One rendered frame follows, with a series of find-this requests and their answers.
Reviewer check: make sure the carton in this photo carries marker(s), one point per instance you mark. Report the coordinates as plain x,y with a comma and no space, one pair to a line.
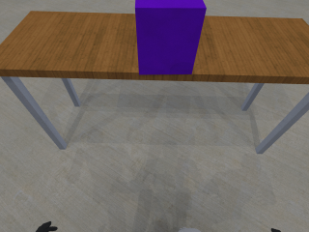
168,34

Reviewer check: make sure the left robot hand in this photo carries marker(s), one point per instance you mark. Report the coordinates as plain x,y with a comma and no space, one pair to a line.
46,227

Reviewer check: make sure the table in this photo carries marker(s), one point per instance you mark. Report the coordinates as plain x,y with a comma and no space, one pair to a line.
238,49

